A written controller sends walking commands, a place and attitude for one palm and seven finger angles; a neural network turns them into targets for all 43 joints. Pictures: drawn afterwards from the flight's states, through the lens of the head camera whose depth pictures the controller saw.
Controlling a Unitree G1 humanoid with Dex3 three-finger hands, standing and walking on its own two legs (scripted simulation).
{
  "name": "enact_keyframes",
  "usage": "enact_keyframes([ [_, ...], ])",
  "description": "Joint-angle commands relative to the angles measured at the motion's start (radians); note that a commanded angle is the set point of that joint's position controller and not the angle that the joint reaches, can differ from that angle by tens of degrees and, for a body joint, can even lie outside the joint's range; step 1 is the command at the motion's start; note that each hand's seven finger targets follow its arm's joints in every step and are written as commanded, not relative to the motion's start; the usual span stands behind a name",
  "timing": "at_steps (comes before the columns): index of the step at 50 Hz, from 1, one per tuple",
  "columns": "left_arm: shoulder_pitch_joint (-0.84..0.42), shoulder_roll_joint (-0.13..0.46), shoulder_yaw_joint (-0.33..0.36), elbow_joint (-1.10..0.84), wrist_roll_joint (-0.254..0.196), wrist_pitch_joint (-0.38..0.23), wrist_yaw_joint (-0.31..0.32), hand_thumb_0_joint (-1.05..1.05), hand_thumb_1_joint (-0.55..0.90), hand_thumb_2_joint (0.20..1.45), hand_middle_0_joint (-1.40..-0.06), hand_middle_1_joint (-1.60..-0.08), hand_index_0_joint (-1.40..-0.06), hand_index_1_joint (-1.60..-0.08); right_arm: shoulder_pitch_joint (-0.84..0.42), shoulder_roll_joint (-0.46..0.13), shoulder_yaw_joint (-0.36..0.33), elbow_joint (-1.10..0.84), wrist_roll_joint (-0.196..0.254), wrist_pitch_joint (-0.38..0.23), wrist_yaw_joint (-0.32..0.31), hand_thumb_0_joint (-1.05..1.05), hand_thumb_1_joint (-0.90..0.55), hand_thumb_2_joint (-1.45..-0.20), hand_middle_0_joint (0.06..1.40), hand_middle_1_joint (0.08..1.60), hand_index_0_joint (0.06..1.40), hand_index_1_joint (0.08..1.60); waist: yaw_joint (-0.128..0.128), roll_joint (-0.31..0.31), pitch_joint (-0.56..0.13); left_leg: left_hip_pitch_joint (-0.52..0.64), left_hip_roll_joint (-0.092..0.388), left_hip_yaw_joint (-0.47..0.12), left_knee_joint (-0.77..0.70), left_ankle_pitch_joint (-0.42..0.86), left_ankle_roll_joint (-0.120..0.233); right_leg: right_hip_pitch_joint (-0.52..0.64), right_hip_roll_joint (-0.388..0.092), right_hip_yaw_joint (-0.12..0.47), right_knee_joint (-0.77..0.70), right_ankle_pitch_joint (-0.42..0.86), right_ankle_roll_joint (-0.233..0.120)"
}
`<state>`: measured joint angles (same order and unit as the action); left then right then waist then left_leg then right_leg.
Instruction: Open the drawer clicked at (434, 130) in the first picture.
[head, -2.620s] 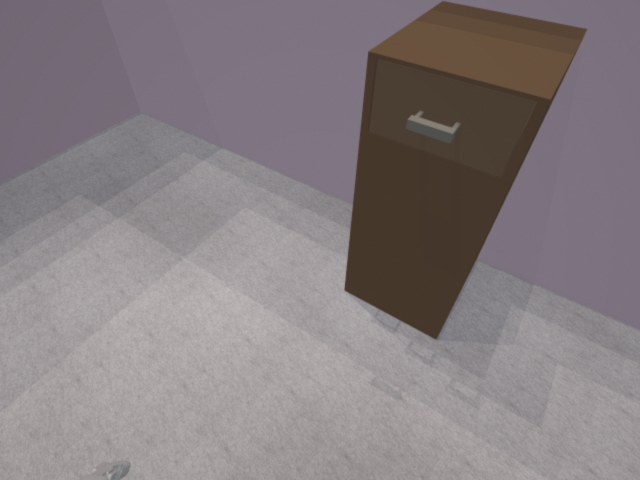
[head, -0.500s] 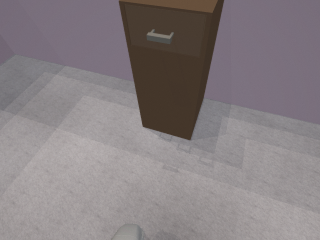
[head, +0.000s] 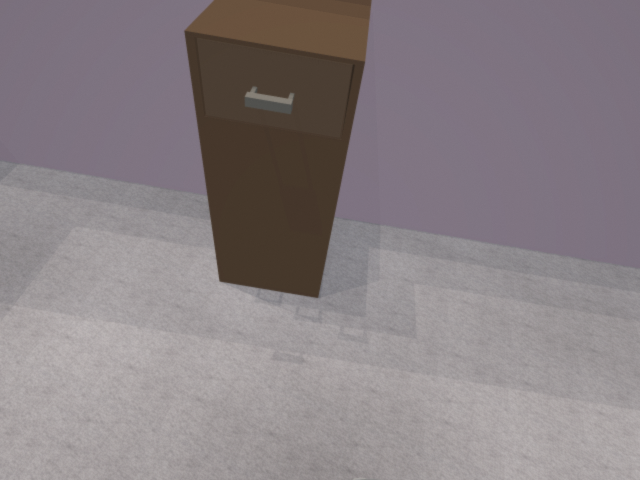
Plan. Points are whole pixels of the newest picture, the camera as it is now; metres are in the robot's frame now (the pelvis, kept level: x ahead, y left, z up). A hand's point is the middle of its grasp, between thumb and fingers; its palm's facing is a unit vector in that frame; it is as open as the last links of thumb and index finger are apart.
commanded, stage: take the last steps up to it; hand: left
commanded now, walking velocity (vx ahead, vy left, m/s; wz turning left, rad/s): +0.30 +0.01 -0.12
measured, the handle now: (270, 98) +0.86 +0.17 +0.03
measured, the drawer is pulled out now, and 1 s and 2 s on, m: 0.00 0.00 0.00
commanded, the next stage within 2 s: come to a stop and stand still in 0.98 s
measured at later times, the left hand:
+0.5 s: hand (236, 471) +0.17 +0.11 -0.17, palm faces -0.13 -0.98 -0.16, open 7.4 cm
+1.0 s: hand out of the picture +0.12 +0.15 -0.19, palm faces +0.08 -0.99 -0.12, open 7.4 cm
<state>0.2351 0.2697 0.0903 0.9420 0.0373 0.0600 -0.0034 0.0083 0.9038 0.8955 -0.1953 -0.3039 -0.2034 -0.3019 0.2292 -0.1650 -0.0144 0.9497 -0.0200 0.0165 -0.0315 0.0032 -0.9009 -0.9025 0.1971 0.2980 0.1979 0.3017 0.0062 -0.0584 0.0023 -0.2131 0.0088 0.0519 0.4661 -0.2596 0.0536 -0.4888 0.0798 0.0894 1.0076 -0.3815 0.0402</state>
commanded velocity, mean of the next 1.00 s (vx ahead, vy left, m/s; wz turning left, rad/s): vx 0.27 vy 0.03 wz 0.01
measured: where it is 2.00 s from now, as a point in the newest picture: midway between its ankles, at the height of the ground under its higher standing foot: outside the picture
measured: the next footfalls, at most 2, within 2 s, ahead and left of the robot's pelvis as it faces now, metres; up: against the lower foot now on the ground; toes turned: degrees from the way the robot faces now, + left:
right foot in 0.48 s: +0.09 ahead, -0.15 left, +0.00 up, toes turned -11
left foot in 0.94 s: +0.38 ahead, +0.10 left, +0.00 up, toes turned +7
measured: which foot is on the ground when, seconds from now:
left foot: down 0.00-0.48, up 0.50-0.92, down 0.94-1.00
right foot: up 0.00-0.46, down 0.48-0.94, up 0.96-1.00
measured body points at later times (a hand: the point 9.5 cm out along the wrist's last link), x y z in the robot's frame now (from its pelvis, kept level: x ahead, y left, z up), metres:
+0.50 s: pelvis +0.05 -0.04 -0.01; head +0.05 -0.05 +0.44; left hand +0.17 +0.17 -0.15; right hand -0.13 -0.22 -0.16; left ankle +0.00 +0.08 -0.74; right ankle +0.05 -0.14 -0.75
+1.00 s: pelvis +0.24 +0.01 -0.03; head +0.28 +0.03 +0.42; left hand +0.11 +0.20 -0.18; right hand +0.36 -0.23 -0.16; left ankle +0.34 +0.09 -0.74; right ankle +0.07 -0.13 -0.70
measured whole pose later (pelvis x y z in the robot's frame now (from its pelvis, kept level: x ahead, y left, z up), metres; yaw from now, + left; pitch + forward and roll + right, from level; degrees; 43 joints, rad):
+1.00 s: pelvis +0.24 +0.01 -0.03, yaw -2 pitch -1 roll -1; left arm 0.49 0.12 0.03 1.19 0.02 -0.04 0.01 0.01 0.91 0.90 -0.20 -0.30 -0.20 -0.30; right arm 0.10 -0.18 -0.04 0.97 -0.03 -0.06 0.02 0.00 -0.91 -0.90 0.19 0.30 0.19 0.30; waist 0.06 -0.03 0.08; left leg -0.46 0.06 0.15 0.68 -0.21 0.06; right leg -0.11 -0.09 -0.08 0.90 -0.54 0.01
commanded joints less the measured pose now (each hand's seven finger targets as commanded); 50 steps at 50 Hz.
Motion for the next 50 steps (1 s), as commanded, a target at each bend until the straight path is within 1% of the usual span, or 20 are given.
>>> enact_keyframes([
  [1,0.037,0.022,-0.003,-0.033,-0.005,-0.021,-0.009,0.0,0.9,0.9,-0.2,-0.3,-0.2,-0.3,0.039,-0.172,-0.041,-0.043,-0.007,-0.043,-0.016,0.0,-0.9,-0.9,0.2,0.3,0.2,0.3,-0.004,0.197,-0.009,0.105,0.216,-0.168,-0.205,0.151,0.075,-0.09,-0.056,-0.051,0.108,0.032,0.015],
  [5,-0.047,0.016,-0.015,-0.037,-0.002,-0.032,-0.017,0.0,0.9,0.9,-0.2,-0.3,-0.2,-0.3,0.187,-0.163,-0.046,0.026,-0.007,-0.057,-0.014,0.0,-0.9,-0.9,0.2,0.3,0.2,0.3,-0.059,0.181,0.042,0.182,0.264,-0.254,-0.278,-0.059,0.092,-0.159,-0.098,-0.061,0.026,0.04,0.008],
  [14,-0.134,-0.03,-0.036,-0.018,-0.006,-0.047,-0.022,0.0,0.9,0.9,-0.2,-0.3,-0.2,-0.3,0.301,-0.137,-0.044,0.131,-0.012,-0.067,-0.007,0.0,-0.9,-0.9,0.2,0.3,0.2,0.3,-0.077,0.18,0.105,0.123,0.29,-0.237,-0.343,-0.175,0.109,-0.055,-0.157,-0.134,-0.222,0.025,-0.021],
  [19,-0.118,-0.057,-0.034,-0.006,-0.011,-0.061,-0.019,0.0,0.9,0.9,-0.2,-0.3,-0.2,-0.3,0.292,-0.131,-0.045,0.166,-0.015,-0.062,0.001,0.0,-0.9,-0.9,0.2,0.3,0.2,0.3,-0.047,0.175,0.093,0.03,0.281,-0.19,-0.3,-0.173,0.107,0.125,-0.14,-0.178,-0.392,0.01,-0.035],
  [21,-0.027,-0.064,-0.029,0.035,-0.011,-0.072,-0.014,0.0,0.9,0.9,-0.2,-0.3,-0.2,-0.3,0.282,-0.114,-0.039,0.18,-0.011,-0.059,0.001,0.0,-0.9,-0.9,0.2,0.3,0.2,0.3,-0.004,0.141,0.061,-0.038,0.23,-0.124,-0.2,-0.149,0.067,0.31,-0.107,-0.217,-0.536,0.115,-0.037],
  [22,0.037,-0.044,-0.023,0.065,-0.01,-0.08,-0.007,0.0,0.9,0.9,-0.2,-0.3,-0.2,-0.3,0.28,-0.094,-0.037,0.184,-0.006,-0.062,0.004,0.0,-0.9,-0.9,0.2,0.3,0.2,0.3,0.022,0.092,0.036,-0.102,0.191,-0.085,-0.111,-0.147,0.038,0.438,-0.129,-0.188,-0.6,0.138,-0.051],
  [23,0.128,0.008,-0.013,0.098,-0.007,-0.094,0.003,0.0,0.9,0.9,-0.2,-0.3,-0.2,-0.3,0.276,-0.058,-0.03,0.174,0.002,-0.067,0.01,0.0,-0.9,-0.9,0.2,0.3,0.2,0.3,0.057,-0.014,-0.003,-0.248,0.129,0.007,0.06,-0.168,-0.001,0.616,-0.259,-0.047,-0.656,0.029,-0.095],
  [24,0.247,0.104,0.007,0.125,-0.006,-0.103,0.015,0.0,0.9,0.9,-0.2,-0.3,-0.2,-0.3,0.25,-0.013,-0.02,0.136,0.004,-0.069,0.018,0.0,-0.9,-0.9,0.2,0.3,0.2,0.3,0.095,-0.245,-0.015,-0.476,0.025,0.101,0.344,-0.289,-0.043,0.743,-0.488,0.286,-0.787,-0.107,-0.194],
  [25,0.298,0.117,0.009,0.138,-0.022,-0.101,0.022,0.0,0.9,0.9,-0.2,-0.3,-0.2,-0.3,0.169,-0.071,-0.033,0.106,-0.009,-0.064,0.02,0.0,-0.9,-0.9,0.2,0.3,0.2,0.3,0.115,-0.15,0.015,-0.512,0.056,0.016,0.501,-0.307,-0.04,0.638,-0.549,0.375,-0.859,-0.183,-0.235],
  [27,0.182,0.043,-0.006,0.125,-0.022,-0.112,0.025,0.0,0.9,0.9,-0.2,-0.3,-0.2,-0.3,0.157,-0.051,-0.048,0.12,-0.01,-0.051,0.031,0.0,-0.9,-0.9,0.2,0.3,0.2,0.3,0.055,-0.111,0.134,-0.499,0.105,-0.016,0.61,-0.146,-0.04,0.445,-0.479,0.268,-0.898,-0.228,-0.198],
  [29,0.143,-0.05,-0.026,0.118,-0.018,-0.121,0.028,0.0,0.9,0.9,-0.2,-0.3,-0.2,-0.3,0.198,-0.01,-0.053,0.148,-0.012,-0.038,0.035,0.0,-0.9,-0.9,0.2,0.3,0.2,0.3,0.0,-0.012,0.178,-0.457,0.127,-0.021,0.624,-0.028,-0.054,0.36,-0.411,0.086,-0.894,-0.031,-0.16],
  [32,0.176,-0.071,-0.04,0.123,-0.016,-0.141,0.027,0.0,0.9,0.9,-0.2,-0.3,-0.2,-0.3,0.197,0.014,-0.051,0.135,-0.014,-0.027,0.042,0.0,-0.9,-0.9,0.2,0.3,0.2,0.3,-0.016,-0.022,0.164,-0.443,0.125,0.006,0.601,0.051,-0.08,0.357,-0.359,-0.057,-0.871,0.248,-0.146],
  [38,0.223,-0.028,-0.042,0.153,-0.012,-0.157,0.032,0.0,0.9,0.9,-0.2,-0.3,-0.2,-0.3,0.002,-0.022,-0.051,0.034,-0.007,-0.028,0.064,0.0,-0.9,-0.9,0.2,0.3,0.2,0.3,-0.003,-0.065,0.181,-0.471,0.136,0.03,0.432,0.137,-0.085,0.395,-0.36,-0.112,-0.843,0.475,-0.163],
  [43,0.256,0.016,-0.035,0.183,-0.006,-0.147,0.038,0.0,0.9,0.9,-0.2,-0.3,-0.2,-0.3,-0.107,-0.027,-0.038,-0.012,-0.001,-0.046,0.073,0.0,-0.9,-0.9,0.2,0.3,0.2,0.3,0.014,-0.062,0.171,-0.302,0.087,0.081,0.22,0.095,-0.045,0.415,-0.367,-0.14,-0.75,0.656,-0.14],
  [45,0.237,0.038,-0.025,0.18,-0.005,-0.143,0.036,0.0,0.9,0.9,-0.2,-0.3,-0.2,-0.3,0.063,-0.063,-0.048,0.033,-0.007,-0.056,0.057,0.0,-0.9,-0.9,0.2,0.3,0.2,0.3,-0.066,-0.031,0.066,-0.044,0.028,0.103,0.127,0.096,-0.013,0.384,-0.342,-0.186,-0.532,0.758,-0.128],
  [46,0.241,0.03,-0.025,0.181,-0.011,-0.141,0.035,0.0,0.9,0.9,-0.2,-0.3,-0.2,-0.3,0.211,-0.115,-0.059,0.08,-0.015,-0.062,0.047,0.0,-0.9,-0.9,0.2,0.3,0.2,0.3,-0.123,0.021,-0.037,0.153,0.039,0.081,0.059,0.162,-0.009,0.343,-0.299,-0.213,-0.326,0.683,-0.1],
  [47,0.319,-0.017,-0.03,0.176,-0.026,-0.135,0.026,0.0,0.9,0.9,-0.2,-0.3,-0.2,-0.3,0.305,-0.228,-0.079,0.098,-0.027,-0.07,0.033,0.0,-0.9,-0.9,0.2,0.3,0.2,0.3,-0.125,0.256,-0.192,0.392,0.25,-0.154,0.043,0.319,0.055,0.165,-0.167,-0.274,-0.049,0.286,-0.055],
  [48,0.341,-0.06,-0.042,0.158,-0.033,-0.134,0.02,0.0,0.9,0.9,-0.2,-0.3,-0.2,-0.3,0.349,-0.292,-0.09,0.109,-0.009,-0.068,0.021,0.0,-0.9,-0.9,0.2,0.3,0.2,0.3,-0.119,0.411,-0.279,0.494,0.437,-0.428,-0.057,0.457,0.149,-0.01,-0.074,-0.206,0.239,-0.223,-0.05],
  [49,0.268,-0.039,-0.04,0.133,-0.03,-0.127,0.025,0.0,0.9,0.9,-0.2,-0.3,-0.2,-0.3,0.284,-0.282,-0.086,0.092,0.006,-0.058,0.015,0.0,-0.9,-0.9,0.2,0.3,0.2,0.3,-0.106,0.29,-0.203,0.374,0.45,-0.4,-0.113,0.392,0.17,-0.035,-0.128,-0.124,0.339,-0.21,-0.069],
  [50,0.223,-0.057,-0.04,0.138,-0.03,-0.122,0.027,0.0,0.9,0.9,-0.2,-0.3,-0.2,-0.3,0.204,-0.224,-0.074,0.085,0.004,-0.067,0.007,0.0,-0.9,-0.9,0.2,0.3,0.2,0.3,-0.087,0.248,-0.156,0.298,0.416,-0.351,-0.138,0.38,0.146,-0.072,-0.161,-0.106,0.37,-0.12,-0.063],
])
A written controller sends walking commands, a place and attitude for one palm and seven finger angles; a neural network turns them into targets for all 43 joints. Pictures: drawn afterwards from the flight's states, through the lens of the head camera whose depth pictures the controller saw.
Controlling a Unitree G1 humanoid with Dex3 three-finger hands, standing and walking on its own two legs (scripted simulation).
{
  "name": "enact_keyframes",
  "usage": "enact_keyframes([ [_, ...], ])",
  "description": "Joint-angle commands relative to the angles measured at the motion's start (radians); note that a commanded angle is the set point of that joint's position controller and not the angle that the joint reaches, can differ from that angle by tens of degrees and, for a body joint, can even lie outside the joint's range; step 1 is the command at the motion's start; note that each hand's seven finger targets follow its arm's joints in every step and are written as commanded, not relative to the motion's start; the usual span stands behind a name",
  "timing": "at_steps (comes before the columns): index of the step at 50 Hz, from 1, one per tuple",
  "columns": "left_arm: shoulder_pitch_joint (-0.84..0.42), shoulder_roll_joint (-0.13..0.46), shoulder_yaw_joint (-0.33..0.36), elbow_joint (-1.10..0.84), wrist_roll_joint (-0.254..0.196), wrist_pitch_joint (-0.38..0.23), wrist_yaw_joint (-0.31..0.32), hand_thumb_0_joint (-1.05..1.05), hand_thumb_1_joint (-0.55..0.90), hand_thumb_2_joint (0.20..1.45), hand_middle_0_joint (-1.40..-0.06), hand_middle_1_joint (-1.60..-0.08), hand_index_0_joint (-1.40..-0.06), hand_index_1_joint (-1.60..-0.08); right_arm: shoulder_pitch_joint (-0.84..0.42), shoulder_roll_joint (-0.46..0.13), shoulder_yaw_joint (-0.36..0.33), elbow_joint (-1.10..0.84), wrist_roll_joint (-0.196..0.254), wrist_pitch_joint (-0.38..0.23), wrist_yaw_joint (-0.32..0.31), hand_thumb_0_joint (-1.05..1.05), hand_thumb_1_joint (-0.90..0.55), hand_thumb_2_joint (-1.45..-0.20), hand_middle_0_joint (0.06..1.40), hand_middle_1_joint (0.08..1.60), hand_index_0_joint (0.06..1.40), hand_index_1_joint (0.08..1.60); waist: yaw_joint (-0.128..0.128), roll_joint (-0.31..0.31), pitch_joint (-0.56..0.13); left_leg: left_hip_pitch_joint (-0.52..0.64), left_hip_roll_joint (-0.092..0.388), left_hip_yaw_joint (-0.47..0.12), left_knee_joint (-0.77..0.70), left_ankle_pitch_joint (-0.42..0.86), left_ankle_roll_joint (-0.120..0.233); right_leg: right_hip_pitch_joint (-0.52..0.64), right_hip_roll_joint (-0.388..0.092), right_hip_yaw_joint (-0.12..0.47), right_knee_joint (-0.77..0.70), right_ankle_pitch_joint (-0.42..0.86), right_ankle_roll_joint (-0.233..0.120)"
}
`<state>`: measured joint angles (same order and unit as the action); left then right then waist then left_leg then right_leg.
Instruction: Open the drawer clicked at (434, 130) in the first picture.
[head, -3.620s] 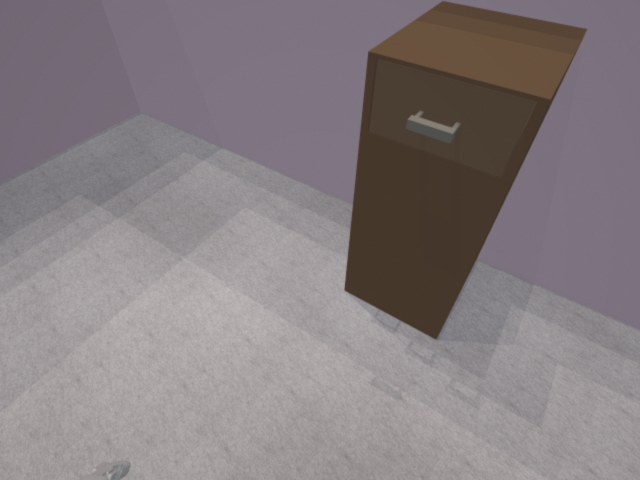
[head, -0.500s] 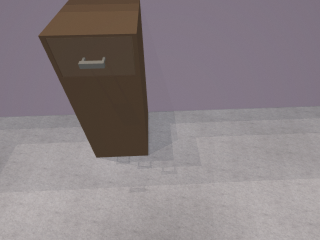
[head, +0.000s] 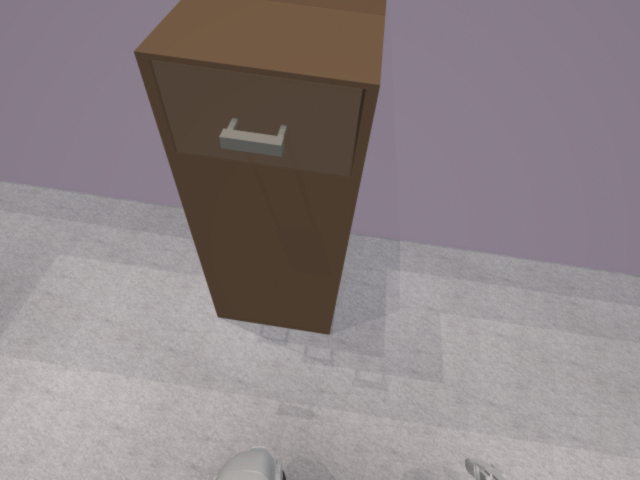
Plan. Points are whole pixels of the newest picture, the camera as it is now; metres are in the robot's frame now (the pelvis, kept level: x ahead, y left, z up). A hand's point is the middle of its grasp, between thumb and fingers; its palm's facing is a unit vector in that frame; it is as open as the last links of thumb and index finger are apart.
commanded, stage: come to a stop and stand still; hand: left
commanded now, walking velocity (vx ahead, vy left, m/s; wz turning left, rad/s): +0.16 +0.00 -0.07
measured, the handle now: (255, 134) +0.61 +0.19 +0.06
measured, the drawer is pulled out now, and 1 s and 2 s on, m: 0.00 0.00 0.00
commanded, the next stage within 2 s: look again from close up in 1.24 s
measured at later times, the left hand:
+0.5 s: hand (216, 458) +0.16 +0.16 -0.14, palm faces -0.03 -0.96 -0.27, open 7.4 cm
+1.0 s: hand out of the picture +0.01 +0.18 -0.15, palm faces +0.10 -0.97 -0.23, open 7.4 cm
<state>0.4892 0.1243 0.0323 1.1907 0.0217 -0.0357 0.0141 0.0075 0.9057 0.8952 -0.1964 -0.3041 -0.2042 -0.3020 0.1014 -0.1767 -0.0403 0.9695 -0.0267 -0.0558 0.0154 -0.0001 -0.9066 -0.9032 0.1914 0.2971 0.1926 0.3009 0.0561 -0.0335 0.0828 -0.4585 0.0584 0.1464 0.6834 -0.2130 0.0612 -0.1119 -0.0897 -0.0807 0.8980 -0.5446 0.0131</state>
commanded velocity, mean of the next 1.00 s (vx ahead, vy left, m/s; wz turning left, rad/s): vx -0.05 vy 0.02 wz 0.00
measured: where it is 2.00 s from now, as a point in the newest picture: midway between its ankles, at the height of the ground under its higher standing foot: outside the picture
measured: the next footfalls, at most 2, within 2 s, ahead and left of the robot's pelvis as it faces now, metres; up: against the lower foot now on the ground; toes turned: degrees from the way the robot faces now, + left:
right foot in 0.46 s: +0.11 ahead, -0.13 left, +0.00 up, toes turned -6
left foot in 1.00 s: +0.03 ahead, +0.10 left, +0.00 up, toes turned -1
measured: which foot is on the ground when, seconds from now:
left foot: down 0.00-0.48, up 0.50-0.98, down 1.00-1.00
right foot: up 0.00-0.44, down 0.46-1.00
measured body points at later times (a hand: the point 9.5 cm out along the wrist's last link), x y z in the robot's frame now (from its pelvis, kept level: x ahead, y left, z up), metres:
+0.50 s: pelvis +0.07 -0.03 +0.01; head +0.10 -0.06 +0.46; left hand +0.16 +0.21 -0.12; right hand +0.07 -0.25 -0.16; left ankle +0.09 +0.09 -0.71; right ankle +0.07 -0.12 -0.72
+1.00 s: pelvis +0.01 -0.01 +0.02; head +0.01 -0.01 +0.47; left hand +0.00 +0.24 -0.13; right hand +0.07 -0.26 -0.12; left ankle -0.03 +0.12 -0.72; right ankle +0.07 -0.12 -0.71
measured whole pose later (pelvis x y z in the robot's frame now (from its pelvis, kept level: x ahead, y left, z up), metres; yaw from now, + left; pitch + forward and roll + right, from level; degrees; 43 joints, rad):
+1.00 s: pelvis +0.01 -0.01 +0.02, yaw +0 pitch +0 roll +0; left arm 0.30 0.18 0.06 1.07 0.03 0.03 0.02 0.01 0.90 0.90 -0.20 -0.30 -0.21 -0.30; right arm 0.23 -0.21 -0.04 1.02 -0.02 0.02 -0.01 0.00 -0.91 -0.90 0.19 0.30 0.19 0.30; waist 0.05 0.00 -0.02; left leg -0.14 0.03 0.02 0.44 -0.34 0.00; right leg -0.31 -0.03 -0.09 0.45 -0.16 -0.02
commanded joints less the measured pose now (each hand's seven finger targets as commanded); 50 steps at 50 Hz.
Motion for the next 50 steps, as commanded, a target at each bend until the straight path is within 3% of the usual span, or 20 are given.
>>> enact_keyframes([
  [1,-0.07,0.081,0.023,-0.11,-0.009,-0.026,0.003,0.0,0.9,0.9,-0.2,-0.3,-0.2,-0.3,0.259,-0.16,-0.033,0.048,0.01,-0.003,-0.041,0.0,-0.9,-0.9,0.2,0.3,0.2,0.3,-0.115,0.142,-0.144,0.424,0.338,-0.37,-0.365,0.335,0.125,-0.466,-0.022,0.072,0.469,0.114,-0.03],
  [2,-0.074,0.068,0.026,-0.104,-0.003,-0.02,-0.004,0.0,0.9,0.9,-0.2,-0.3,-0.2,-0.3,0.215,-0.113,-0.019,0.038,0.007,-0.01,-0.04,0.0,-0.9,-0.9,0.2,0.3,0.2,0.3,-0.087,0.096,-0.081,0.31,0.295,-0.286,-0.388,0.331,0.103,-0.424,-0.043,0.071,0.423,0.162,-0.021],
  [4,-0.021,0.033,0.022,-0.088,0.002,0.001,-0.009,0.0,0.9,0.9,-0.2,-0.3,-0.2,-0.3,0.179,-0.075,-0.006,0.049,0.011,-0.02,-0.041,0.0,-0.9,-0.9,0.2,0.3,0.2,0.3,-0.038,0.078,-0.064,0.187,0.237,-0.173,-0.421,0.333,0.079,-0.324,-0.046,0.05,0.32,0.196,-0.009],
  [7,0.02,0.009,0.018,-0.079,-0.001,0.04,0.01,0.0,0.9,0.9,-0.2,-0.3,-0.2,-0.3,0.136,-0.037,0.004,0.042,0.011,-0.014,-0.05,0.0,-0.9,-0.9,0.2,0.3,0.2,0.3,-0.004,0.102,-0.081,0.126,0.213,-0.111,-0.432,0.498,0.063,-0.241,-0.031,0.069,0.167,0.267,0.021],
  [16,-0.194,0.088,0.036,-0.206,0.002,0.085,0.021,0.0,0.9,0.9,-0.2,-0.3,-0.2,-0.3,0.157,-0.121,-0.034,0.051,-0.003,0.05,-0.066,0.0,-0.9,-0.9,0.2,0.3,0.2,0.3,-0.057,0.182,-0.025,0.223,0.283,-0.178,-0.34,0.581,0.126,-0.274,0.022,0.056,-0.047,0.142,0.009],
  [19,-0.216,0.098,0.038,-0.226,-0.002,0.075,0.021,0.0,0.9,0.9,-0.2,-0.3,-0.2,-0.3,0.163,-0.133,-0.043,0.053,-0.005,0.062,-0.061,0.0,-0.9,-0.9,0.2,0.3,0.2,0.3,-0.058,0.187,-0.049,0.264,0.271,-0.189,-0.288,0.589,0.107,-0.234,0.036,0.038,-0.174,0.163,-0.002],
  [21,-0.19,0.105,0.04,-0.222,-0.002,0.062,0.021,0.0,0.9,0.9,-0.2,-0.3,-0.2,-0.3,0.165,-0.136,-0.048,0.048,0.001,0.068,-0.054,0.0,-0.9,-0.9,0.2,0.3,0.2,0.3,-0.043,0.151,-0.102,0.261,0.223,-0.159,-0.219,0.481,0.059,-0.129,0.039,0.022,-0.364,0.335,-0.001],
  [22,-0.176,0.131,0.041,-0.223,0.001,0.049,0.023,0.0,0.9,0.9,-0.2,-0.3,-0.2,-0.3,0.176,-0.118,-0.049,0.048,0.007,0.07,-0.048,0.0,-0.9,-0.9,0.2,0.3,0.2,0.3,-0.036,0.081,-0.14,0.253,0.165,-0.115,-0.138,0.344,0.006,-0.07,-0.003,0.065,-0.486,0.514,-0.006],
  [23,-0.193,0.206,0.05,-0.23,0.011,0.036,0.031,0.0,0.9,0.9,-0.2,-0.3,-0.2,-0.3,0.21,-0.056,-0.043,0.034,0.016,0.072,-0.042,0.0,-0.9,-0.9,0.2,0.3,0.2,0.3,-0.06,-0.145,-0.168,0.124,0.045,-0.024,0.008,0.024,-0.061,0.015,-0.185,0.277,-0.513,0.827,-0.065],
  [24,-0.187,0.248,0.054,-0.235,0.006,0.034,0.031,0.0,0.9,0.9,-0.2,-0.3,-0.2,-0.3,0.189,-0.033,-0.037,0.009,0.017,0.082,-0.041,0.0,-0.9,-0.9,0.2,0.3,0.2,0.3,-0.04,-0.224,-0.156,0.059,-0.041,-0.047,0.157,-0.375,-0.084,-0.013,-0.321,0.35,-0.511,1.123,-0.179],
  [25,-0.192,0.23,0.05,-0.235,0.003,0.036,0.033,0.0,0.9,0.9,-0.2,-0.3,-0.2,-0.3,0.169,-0.04,-0.04,0.012,0.015,0.1,-0.046,0.0,-0.9,-0.9,0.2,0.3,0.2,0.3,-0.034,-0.134,-0.175,0.057,-0.037,-0.137,0.283,-0.402,-0.081,-0.023,-0.32,0.299,-0.504,1.138,-0.228],
  [26,-0.229,0.213,0.055,-0.238,0.002,0.033,0.037,0.0,0.9,0.9,-0.2,-0.3,-0.2,-0.3,0.171,-0.036,-0.039,0.023,0.011,0.109,-0.047,0.0,-0.9,-0.9,0.2,0.3,0.2,0.3,-0.049,-0.163,-0.174,0.027,-0.033,-0.172,0.359,-0.37,-0.085,-0.034,-0.279,0.275,-0.508,1.08,-0.219],
  [29,-0.283,0.185,0.05,-0.253,-0.004,0.033,0.04,0.0,0.9,0.9,-0.2,-0.3,-0.2,-0.3,0.193,-0.056,-0.046,0.047,0.009,0.115,-0.038,0.0,-0.9,-0.9,0.2,0.3,0.2,0.3,-0.066,-0.057,-0.133,-0.025,-0.031,-0.181,0.469,-0.233,-0.103,-0.025,-0.22,0.212,-0.509,0.96,-0.18],
  [34,-0.219,0.196,0.061,-0.231,-0.002,0.027,0.039,0.0,0.9,0.9,-0.2,-0.3,-0.2,-0.3,0.145,-0.074,-0.047,0.027,0.003,0.117,-0.027,0.0,-0.9,-0.9,0.2,0.3,0.2,0.3,-0.018,-0.085,-0.123,-0.065,-0.021,-0.19,0.417,-0.178,-0.128,0.035,-0.238,0.256,-0.565,0.735,-0.18],
  [40,-0.205,0.222,0.064,-0.223,0.012,0.034,0.027,0.0,0.9,0.9,-0.2,-0.3,-0.2,-0.3,0.121,-0.075,-0.036,0.01,0.005,0.111,-0.016,0.0,-0.9,-0.9,0.2,0.3,0.2,0.3,-0.005,-0.128,-0.091,0.046,-0.021,-0.15,0.176,-0.208,-0.111,-0.045,-0.214,0.296,-0.665,0.317,-0.171],
  [45,-0.234,0.234,0.065,-0.206,0.016,0.039,0.015,0.0,0.9,0.9,-0.2,-0.3,-0.2,-0.3,0.199,-0.06,-0.021,0.031,0.009,0.087,-0.016,0.0,-0.9,-0.9,0.2,0.3,0.2,0.3,-0.035,-0.169,-0.103,0.221,-0.05,-0.091,-0.071,-0.201,-0.078,-0.127,-0.162,0.269,-0.725,0.119,-0.14],
  [47,-0.265,0.222,0.06,-0.19,0.006,0.045,0.012,0.0,0.9,0.9,-0.2,-0.3,-0.2,-0.3,0.306,-0.043,-0.011,0.077,0.01,0.072,-0.024,0.0,-0.9,-0.9,0.2,0.3,0.2,0.3,-0.083,-0.148,-0.118,0.385,-0.066,-0.06,-0.269,-0.086,-0.067,-0.203,-0.11,0.206,-0.695,0.06,-0.086],
  [48,-0.253,0.196,0.049,-0.18,-0.002,0.047,0.009,0.0,0.9,0.9,-0.2,-0.3,-0.2,-0.3,0.332,-0.056,-0.007,0.093,0.01,0.063,-0.031,0.0,-0.9,-0.9,0.2,0.3,0.2,0.3,-0.09,-0.082,-0.11,0.458,-0.051,-0.086,-0.348,-0.075,-0.061,-0.267,-0.07,0.178,-0.644,0.026,-0.056],
  [49,-0.238,0.152,0.038,-0.178,-0.008,0.048,0.006,0.0,0.9,0.9,-0.2,-0.3,-0.2,-0.3,0.336,-0.094,-0.013,0.09,0.004,0.055,-0.036,0.0,-0.9,-0.9,0.2,0.3,0.2,0.3,-0.09,0.074,-0.081,0.438,0.052,-0.231,-0.439,-0.203,-0.034,-0.341,-0.006,0.133,-0.509,0.016,-0.033],
  [50,-0.217,0.098,0.026,-0.184,-0.013,0.052,0.0,0.0,0.9,0.9,-0.2,-0.3,-0.2,-0.3,0.296,-0.159,-0.024,0.072,-0.006,0.053,-0.04,0.0,-0.9,-0.9,0.2,0.3,0.2,0.3,-0.079,0.281,-0.014,0.328,0.225,-0.447,-0.578,-0.47,0.023,-0.406,0.06,0.024,-0.331,0.083,-0.008],
])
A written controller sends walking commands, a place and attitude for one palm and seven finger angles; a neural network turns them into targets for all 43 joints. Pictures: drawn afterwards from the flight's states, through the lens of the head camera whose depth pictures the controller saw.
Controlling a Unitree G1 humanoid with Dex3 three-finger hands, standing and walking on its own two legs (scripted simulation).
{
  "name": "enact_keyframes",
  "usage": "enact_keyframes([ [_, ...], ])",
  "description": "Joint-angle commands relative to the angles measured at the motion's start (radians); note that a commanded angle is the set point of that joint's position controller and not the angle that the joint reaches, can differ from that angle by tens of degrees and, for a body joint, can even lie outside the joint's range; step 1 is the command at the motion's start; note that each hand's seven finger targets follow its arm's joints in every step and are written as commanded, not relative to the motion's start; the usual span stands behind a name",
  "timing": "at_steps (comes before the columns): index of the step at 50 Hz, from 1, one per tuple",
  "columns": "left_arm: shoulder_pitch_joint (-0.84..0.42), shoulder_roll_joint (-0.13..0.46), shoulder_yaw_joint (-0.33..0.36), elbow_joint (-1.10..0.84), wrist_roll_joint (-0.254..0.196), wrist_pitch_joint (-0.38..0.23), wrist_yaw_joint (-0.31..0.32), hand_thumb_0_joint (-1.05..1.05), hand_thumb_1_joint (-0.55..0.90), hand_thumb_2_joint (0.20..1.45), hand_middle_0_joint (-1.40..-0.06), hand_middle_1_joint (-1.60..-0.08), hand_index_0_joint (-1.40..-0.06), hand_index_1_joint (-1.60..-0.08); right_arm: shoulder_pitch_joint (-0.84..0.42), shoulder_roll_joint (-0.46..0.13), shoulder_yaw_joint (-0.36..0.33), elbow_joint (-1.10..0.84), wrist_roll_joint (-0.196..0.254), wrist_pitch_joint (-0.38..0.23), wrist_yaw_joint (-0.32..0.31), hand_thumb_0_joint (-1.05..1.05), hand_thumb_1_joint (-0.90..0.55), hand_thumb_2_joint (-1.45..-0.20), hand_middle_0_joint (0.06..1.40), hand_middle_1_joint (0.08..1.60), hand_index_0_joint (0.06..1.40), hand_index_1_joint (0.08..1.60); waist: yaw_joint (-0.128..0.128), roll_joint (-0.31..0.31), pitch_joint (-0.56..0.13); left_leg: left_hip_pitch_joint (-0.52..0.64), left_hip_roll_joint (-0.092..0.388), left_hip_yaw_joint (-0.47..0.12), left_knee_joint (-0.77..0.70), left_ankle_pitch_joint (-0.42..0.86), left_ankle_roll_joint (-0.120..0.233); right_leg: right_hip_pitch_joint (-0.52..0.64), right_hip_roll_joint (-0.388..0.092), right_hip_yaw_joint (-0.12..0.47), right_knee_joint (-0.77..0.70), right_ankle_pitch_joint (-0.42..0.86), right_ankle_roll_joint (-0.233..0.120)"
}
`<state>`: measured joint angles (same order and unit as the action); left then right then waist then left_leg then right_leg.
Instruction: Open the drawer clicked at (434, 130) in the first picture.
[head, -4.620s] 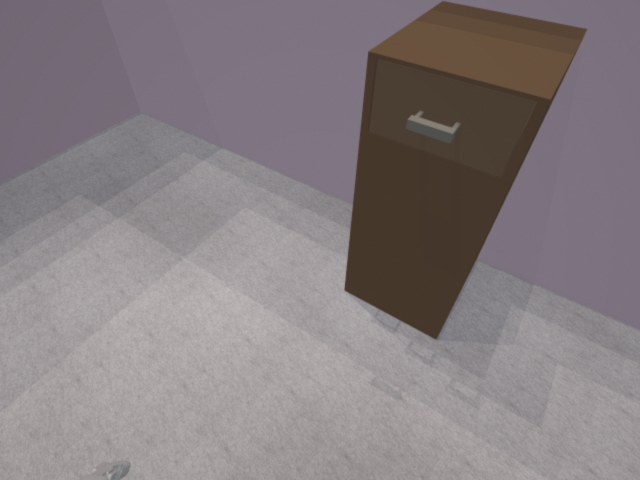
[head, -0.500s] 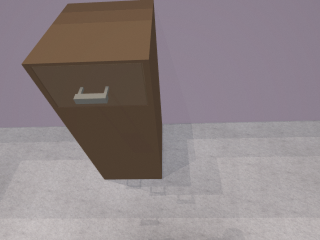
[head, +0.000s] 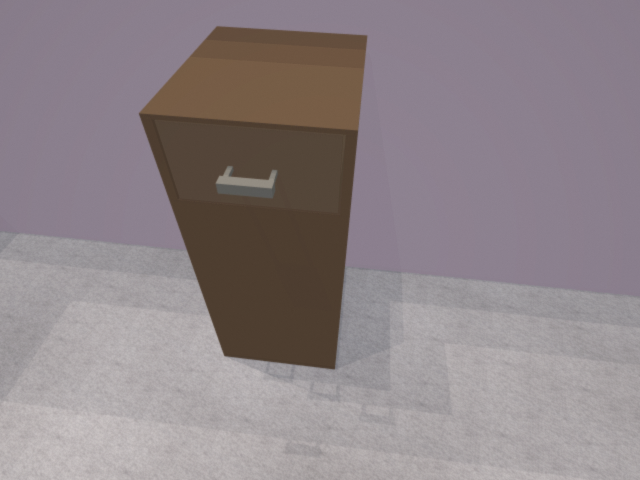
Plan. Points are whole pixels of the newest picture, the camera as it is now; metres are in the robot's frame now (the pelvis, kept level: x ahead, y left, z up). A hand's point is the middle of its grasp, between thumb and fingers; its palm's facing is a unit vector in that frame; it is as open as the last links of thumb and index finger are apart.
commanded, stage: come to a stop and stand still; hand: left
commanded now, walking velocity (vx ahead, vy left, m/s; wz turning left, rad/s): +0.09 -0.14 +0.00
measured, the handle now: (248, 179) +0.60 +0.20 +0.03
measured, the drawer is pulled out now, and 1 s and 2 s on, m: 0.00 0.00 0.00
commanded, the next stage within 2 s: look again from close up in 0.24 s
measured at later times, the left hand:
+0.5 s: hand out of the picture +0.05 +0.16 -0.18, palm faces -0.04 -0.97 -0.24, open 7.3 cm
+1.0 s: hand out of the picture +0.08 +0.15 -0.14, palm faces -0.08 -0.94 -0.34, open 7.3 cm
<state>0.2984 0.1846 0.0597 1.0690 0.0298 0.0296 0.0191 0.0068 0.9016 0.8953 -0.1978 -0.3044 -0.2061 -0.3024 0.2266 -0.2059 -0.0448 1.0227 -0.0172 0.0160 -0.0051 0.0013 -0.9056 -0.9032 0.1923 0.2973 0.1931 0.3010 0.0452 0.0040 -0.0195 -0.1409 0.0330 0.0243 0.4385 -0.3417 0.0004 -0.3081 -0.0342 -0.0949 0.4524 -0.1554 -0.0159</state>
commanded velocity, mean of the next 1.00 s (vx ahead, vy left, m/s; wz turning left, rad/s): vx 0.01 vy -0.03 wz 0.00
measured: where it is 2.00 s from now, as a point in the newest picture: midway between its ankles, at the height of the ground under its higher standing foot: outside the picture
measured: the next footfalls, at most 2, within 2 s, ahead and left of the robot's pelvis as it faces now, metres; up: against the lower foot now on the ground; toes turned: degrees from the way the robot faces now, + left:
right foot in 0.36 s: +0.05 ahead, -0.11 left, +0.00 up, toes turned -3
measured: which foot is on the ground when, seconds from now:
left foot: down 0.00-1.00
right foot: down 0.00-0.00, up 0.02-0.34, down 0.36-1.00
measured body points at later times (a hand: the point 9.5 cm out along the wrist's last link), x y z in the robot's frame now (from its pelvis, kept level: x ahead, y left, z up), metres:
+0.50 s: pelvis +0.03 -0.02 -0.01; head +0.07 -0.04 +0.44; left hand +0.05 +0.21 -0.16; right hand -0.02 -0.23 -0.18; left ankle -0.01 +0.11 -0.74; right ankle +0.01 -0.11 -0.74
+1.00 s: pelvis +0.03 -0.04 +0.00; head +0.04 -0.05 +0.44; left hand +0.09 +0.20 -0.12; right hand +0.05 -0.27 -0.16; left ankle -0.02 +0.11 -0.73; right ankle +0.01 -0.11 -0.74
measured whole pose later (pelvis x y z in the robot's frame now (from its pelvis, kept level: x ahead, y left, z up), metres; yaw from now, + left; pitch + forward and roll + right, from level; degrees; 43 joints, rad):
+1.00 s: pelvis +0.03 -0.04 +0.00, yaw -3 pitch -1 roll +1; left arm 0.44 0.18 -0.05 0.62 0.12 0.02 0.08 0.02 0.92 0.89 -0.20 -0.31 -0.21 -0.31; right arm 0.33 -0.18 0.01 1.00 0.01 -0.10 -0.07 0.02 -0.93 -0.90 0.20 0.30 0.20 0.30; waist 0.05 0.03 0.03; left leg -0.15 0.05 0.05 0.53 -0.33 0.00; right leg -0.23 0.04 -0.04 0.55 -0.31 -0.07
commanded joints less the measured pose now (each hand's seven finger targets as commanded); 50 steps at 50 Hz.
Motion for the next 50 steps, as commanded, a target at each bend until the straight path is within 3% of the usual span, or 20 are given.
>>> enact_keyframes([
  [1,-0.049,0.033,-0.003,-0.066,-0.012,-0.01,-0.007,0.0,0.9,0.9,-0.2,-0.3,-0.2,-0.3,0.108,-0.158,-0.017,-0.009,-0.015,-0.011,-0.024,0.0,-0.9,-0.9,0.2,0.3,0.2,0.3,-0.063,0.256,0.196,-0.173,0.328,-0.409,-0.421,-0.457,0.132,-0.196,0.013,0.042,0.253,-0.28,0.021],
  [2,-0.038,0.038,0.003,-0.059,-0.004,-0.012,-0.015,0.0,0.9,0.9,-0.2,-0.3,-0.2,-0.3,0.045,-0.151,-0.009,-0.024,-0.019,-0.012,-0.026,0.0,-0.9,-0.9,0.2,0.3,0.2,0.3,-0.036,0.201,0.212,-0.278,0.322,-0.401,-0.435,-0.449,0.152,-0.144,-0.002,0.079,0.358,-0.239,0.021],
  [5,0.037,0.047,0.007,-0.008,0.003,-0.011,-0.023,0.0,0.9,0.9,-0.2,-0.3,-0.2,-0.3,0.035,-0.089,0.012,-0.007,-0.009,-0.029,-0.036,0.0,-0.9,-0.9,0.2,0.3,0.2,0.3,-0.01,0.178,0.212,-0.207,0.209,-0.221,-0.372,-0.209,0.101,-0.177,0.009,0.094,0.491,-0.171,0.027],
  [12,-0.043,0.015,-0.012,-0.035,-0.007,-0.022,-0.024,0.0,0.9,0.9,-0.2,-0.3,-0.2,-0.3,0.194,-0.074,-0.001,0.058,-0.013,-0.04,-0.051,0.0,-0.9,-0.9,0.2,0.3,0.2,0.3,-0.084,0.145,0.124,0.061,0.242,-0.174,-0.231,0.268,0.159,-0.197,-0.022,0.064,0.299,-0.233,0.044],
  [15,-0.023,-0.002,-0.015,-0.024,-0.017,-0.033,-0.018,0.0,0.9,0.9,-0.2,-0.3,-0.2,-0.3,0.204,-0.07,-0.002,0.078,-0.014,-0.038,-0.052,0.0,-0.9,-0.9,0.2,0.3,0.2,0.3,-0.073,0.154,0.063,0.059,0.218,-0.144,-0.121,0.494,0.145,-0.04,0.01,0.035,0.102,-0.217,0.032],
  [16,0.028,-0.003,-0.013,0.0,-0.017,-0.039,-0.017,0.0,0.9,0.9,-0.2,-0.3,-0.2,-0.3,0.19,-0.068,-0.003,0.082,-0.008,-0.039,-0.052,0.0,-0.9,-0.9,0.2,0.3,0.2,0.3,-0.047,0.133,0.035,0.03,0.193,-0.116,-0.07,0.477,0.117,0.054,0.011,0.024,-0.006,-0.088,0.03],
  [17,0.135,0.056,-0.024,0.077,-0.009,-0.06,0.035,0.0,0.9,0.9,-0.2,-0.3,-0.2,-0.3,0.032,-0.091,0.0,0.029,0.016,-0.059,-0.029,0.0,-0.9,-0.9,0.2,0.3,0.2,0.3,0.029,0.091,0.082,-0.153,0.155,-0.005,0.154,0.384,0.022,0.114,-0.088,0.161,-0.046,0.131,-0.005],
  [18,0.148,0.099,-0.022,0.048,-0.011,-0.071,0.029,0.0,0.9,0.9,-0.2,-0.3,-0.2,-0.3,0.062,0.031,0.02,-0.017,0.005,-0.046,-0.02,0.0,-0.9,-0.9,0.2,0.3,0.2,0.3,-0.012,-0.102,0.103,-0.221,0.027,0.02,0.203,-0.035,-0.001,0.075,-0.161,0.281,-0.141,0.085,-0.034],
  [20,0.067,0.113,-0.026,0.018,-0.006,-0.088,0.022,0.0,0.9,0.9,-0.2,-0.3,-0.2,-0.3,0.161,0.063,0.029,-0.006,-0.002,-0.046,-0.014,0.0,-0.9,-0.9,0.2,0.3,0.2,0.3,-0.056,-0.097,-0.038,-0.157,0.003,0.03,0.235,-0.125,-0.006,0.138,-0.231,0.27,-0.133,0.081,-0.118],
  [22,0.046,0.076,-0.018,0.018,-0.012,-0.101,0.036,0.0,0.9,0.9,-0.2,-0.3,-0.2,-0.3,0.194,0.045,0.031,0.024,0.003,-0.052,-0.017,0.0,-0.9,-0.9,0.2,0.3,0.2,0.3,-0.072,-0.227,-0.126,-0.177,0.015,0.003,0.217,-0.06,0.0,0.284,-0.183,0.231,-0.018,0.489,-0.133],
  [24,0.025,0.064,-0.026,0.012,-0.016,-0.094,0.039,0.0,0.9,0.9,-0.2,-0.3,-0.2,-0.3,0.212,0.053,0.033,0.037,0.008,-0.053,-0.024,0.0,-0.9,-0.9,0.2,0.3,0.2,0.3,-0.081,-0.141,-0.133,-0.113,0.01,0.015,0.098,0.03,0.001,0.301,-0.159,0.17,0.044,0.596,-0.116],
  [26,0.024,0.044,-0.034,0.009,-0.025,-0.082,0.036,0.0,0.9,0.9,-0.2,-0.3,-0.2,-0.3,0.219,0.017,0.037,0.062,0.001,-0.061,-0.027,0.0,-0.9,-0.9,0.2,0.3,0.2,0.3,-0.071,0.054,-0.077,-0.038,0.072,-0.041,0.033,0.417,0.018,0.211,-0.093,0.117,0.103,0.44,-0.061],
  [28,0.024,0.045,-0.034,0.007,-0.024,-0.074,0.034,0.0,0.9,0.9,-0.2,-0.3,-0.2,-0.3,0.195,0.003,0.036,0.067,-0.002,-0.054,-0.038,0.0,-0.9,-0.9,0.2,0.3,0.2,0.3,-0.058,0.163,0.008,-0.038,0.101,-0.043,0.064,0.571,0.027,0.148,-0.064,0.104,0.084,0.279,-0.048],
  [33,0.046,0.067,-0.03,0.016,-0.019,-0.073,0.029,0.0,0.9,0.9,-0.2,-0.3,-0.2,-0.3,0.185,0.01,0.038,0.059,0.002,-0.038,-0.043,0.0,-0.9,-0.9,0.2,0.3,0.2,0.3,-0.065,-0.064,0.072,-0.087,0.062,-0.016,0.054,0.263,0.008,0.161,-0.1,0.135,0.019,0.444,-0.052],
  [45,0.047,0.072,-0.03,-0.005,-0.02,-0.067,0.021,0.0,0.9,0.9,-0.2,-0.3,-0.2,-0.3,0.16,-0.011,0.045,0.073,0.0,-0.035,-0.039,0.0,-0.9,-0.9,0.2,0.3,0.2,0.3,-0.058,0.001,0.084,-0.049,0.06,-0.025,-0.019,0.213,0.012,0.147,-0.083,0.15,-0.041,0.22,-0.053],
  [46,0.187,0.132,-0.009,0.046,-0.015,-0.085,0.066,0.0,0.9,0.9,-0.2,-0.3,-0.2,-0.3,-0.007,-0.057,0.019,-0.003,0.011,-0.036,-0.032,0.0,-0.9,-0.9,0.2,0.3,0.2,0.3,0.039,-0.321,0.198,-0.287,0.028,0.05,0.305,0.063,-0.017,0.195,-0.156,0.274,-0.054,1.0,0.096],
  [47,-0.667,0.44,-0.067,-1.451,0.152,-0.288,0.041,0.0,0.877,0.89,-0.202,-0.315,-0.202,-0.315,-0.053,-0.216,0.019,-0.365,0.043,-0.214,-0.079,0.0,-0.9,-0.9,0.2,0.3,0.2,0.3,-0.077,0.133,-0.3,0.049,-0.045,0.024,0.148,0.244,0.062,0.229,-0.104,0.372,0.049,0.779,-0.028],
  [48,-0.192,0.377,-0.025,-1.163,0.177,-0.191,0.118,0.0,0.853,0.88,-0.203,-0.33,-0.203,-0.33,-0.041,-0.137,0.027,-0.302,0.019,-0.294,-0.107,0.0,-0.9,-0.9,0.2,0.3,0.2,0.3,-0.029,0.331,-0.311,0.076,-0.036,0.035,0.021,0.512,0.076,0.231,-0.035,0.244,0.124,0.453,-0.055],
  [49,-0.177,0.299,-0.034,-1.185,0.113,-0.124,0.19,0.0,0.83,0.87,-0.205,-0.345,-0.205,-0.345,-0.068,-0.142,0.011,-0.251,0.052,-0.313,-0.109,0.0,-0.9,-0.9,0.2,0.3,0.2,0.3,-0.022,0.412,-0.225,0.045,-0.017,0.012,0.021,0.466,0.031,0.087,-0.013,0.162,0.079,0.168,-0.047],
  [50,0.094,0.092,-0.131,-1.019,0.152,-0.026,0.203,0.0,0.807,0.86,-0.207,-0.36,-0.207,-0.36,-0.07,-0.073,0.023,-0.264,0.061,-0.31,-0.108,0.0,-0.9,-0.9,0.2,0.3,0.2,0.3,-0.034,0.237,-0.156,-0.015,0.009,-0.023,0.003,0.42,0.026,0.047,0.005,0.122,0.08,0.068,-0.036],
])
